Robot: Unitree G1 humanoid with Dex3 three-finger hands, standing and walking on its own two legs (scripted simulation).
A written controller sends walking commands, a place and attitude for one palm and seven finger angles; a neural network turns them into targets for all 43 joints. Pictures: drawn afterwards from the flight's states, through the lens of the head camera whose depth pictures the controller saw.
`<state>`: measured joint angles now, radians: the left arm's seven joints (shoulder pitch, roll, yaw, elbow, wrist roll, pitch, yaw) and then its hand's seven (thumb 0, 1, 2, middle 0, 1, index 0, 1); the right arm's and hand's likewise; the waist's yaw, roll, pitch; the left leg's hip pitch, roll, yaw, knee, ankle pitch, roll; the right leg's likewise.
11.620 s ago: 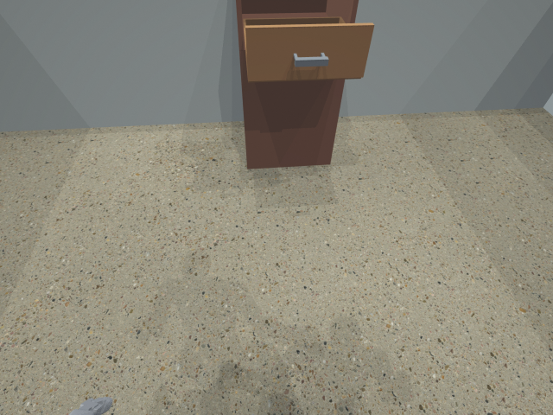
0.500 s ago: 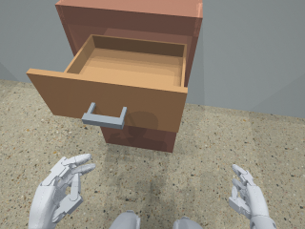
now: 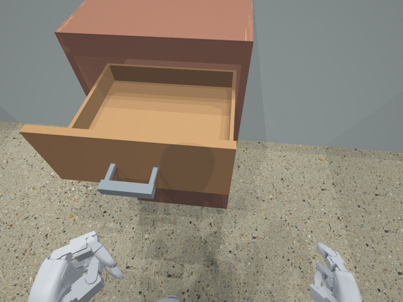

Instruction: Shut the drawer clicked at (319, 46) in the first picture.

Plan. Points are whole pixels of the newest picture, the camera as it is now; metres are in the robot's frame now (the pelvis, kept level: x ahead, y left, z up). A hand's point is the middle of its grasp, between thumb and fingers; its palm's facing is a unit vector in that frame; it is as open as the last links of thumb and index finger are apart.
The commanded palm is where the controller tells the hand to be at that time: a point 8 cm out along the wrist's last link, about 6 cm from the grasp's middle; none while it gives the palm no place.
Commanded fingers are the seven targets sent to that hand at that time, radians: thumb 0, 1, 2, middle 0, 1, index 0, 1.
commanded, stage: raise the hand and make a fist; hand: left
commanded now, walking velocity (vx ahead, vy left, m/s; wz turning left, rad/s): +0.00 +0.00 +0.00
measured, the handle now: (130, 179) +0.35 +0.18 +0.03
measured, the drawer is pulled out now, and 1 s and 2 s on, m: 0.26 0.26 0.26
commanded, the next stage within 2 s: bring the fist close to the handle in 0.92 s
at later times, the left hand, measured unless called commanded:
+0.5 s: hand (89, 278) +0.15 +0.16 +0.13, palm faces -0.03 -1.00 -0.03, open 3.3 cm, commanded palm +0.11 +0.21 +0.13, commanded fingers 0.00 0.90 0.90 -1.40 -1.60 -1.40 -1.60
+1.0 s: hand (103, 276) +0.15 +0.14 +0.12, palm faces -0.02 -1.00 -0.08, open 3.3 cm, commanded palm +0.10 +0.21 +0.13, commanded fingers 0.00 0.90 0.90 -1.40 -1.60 -1.40 -1.60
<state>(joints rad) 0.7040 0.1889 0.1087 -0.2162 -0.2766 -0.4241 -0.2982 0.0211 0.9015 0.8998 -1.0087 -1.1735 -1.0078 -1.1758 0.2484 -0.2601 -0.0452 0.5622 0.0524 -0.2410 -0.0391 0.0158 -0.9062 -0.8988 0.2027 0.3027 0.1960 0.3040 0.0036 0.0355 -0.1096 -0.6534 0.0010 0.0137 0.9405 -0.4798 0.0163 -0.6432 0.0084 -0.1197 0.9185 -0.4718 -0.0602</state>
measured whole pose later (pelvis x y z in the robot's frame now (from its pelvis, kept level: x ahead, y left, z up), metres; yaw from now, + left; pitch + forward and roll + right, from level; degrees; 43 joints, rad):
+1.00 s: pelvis +0.00 +0.01 +0.01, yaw +0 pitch +7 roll -1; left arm 0.78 0.19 0.00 -0.51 -0.19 -0.23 -0.14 0.02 0.90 0.90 -1.40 -1.60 -1.40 -1.60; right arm 0.27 -0.23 0.02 0.48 0.06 -0.22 -0.02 0.02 -0.90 -0.90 0.20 0.30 0.20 0.30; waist 0.02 0.07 -0.13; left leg -0.54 0.00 0.02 0.89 -0.47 0.03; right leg -0.52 0.01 -0.11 0.86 -0.46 -0.05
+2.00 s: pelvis +0.00 +0.02 -0.02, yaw -1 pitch +16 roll -1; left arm 0.40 0.16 -0.01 -0.08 -0.17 -0.38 -0.12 0.02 0.90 0.90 -1.40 -1.60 -1.40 -1.60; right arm 0.24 -0.24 0.02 0.49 0.01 -0.17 -0.01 0.01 -0.90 -0.90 0.21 0.30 0.20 0.30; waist -0.02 0.04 -0.14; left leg -0.82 0.00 0.03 1.08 -0.54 0.05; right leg -0.81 0.00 -0.10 1.05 -0.51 -0.04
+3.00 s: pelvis +0.00 +0.00 -0.02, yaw -1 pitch +16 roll -1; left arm 0.20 0.20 0.05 0.07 -0.20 -0.35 -0.12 0.02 0.86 0.90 -1.40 -1.60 -1.40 -1.60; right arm 0.26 -0.26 0.02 0.51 0.03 -0.10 -0.02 0.01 -0.91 -0.90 0.20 0.30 0.20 0.30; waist -0.04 0.05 -0.15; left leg -0.82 0.01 0.02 1.07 -0.53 0.02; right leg -0.82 0.01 -0.11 1.04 -0.51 -0.06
